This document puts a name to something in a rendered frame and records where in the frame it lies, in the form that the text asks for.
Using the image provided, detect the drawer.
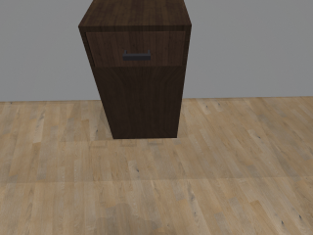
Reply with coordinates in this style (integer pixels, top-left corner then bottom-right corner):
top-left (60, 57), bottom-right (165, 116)
top-left (86, 30), bottom-right (186, 68)

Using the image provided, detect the cabinet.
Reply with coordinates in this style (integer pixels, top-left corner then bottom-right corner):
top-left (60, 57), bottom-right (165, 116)
top-left (78, 0), bottom-right (192, 139)

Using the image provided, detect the handle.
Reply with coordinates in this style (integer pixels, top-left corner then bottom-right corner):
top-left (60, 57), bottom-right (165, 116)
top-left (122, 49), bottom-right (151, 61)

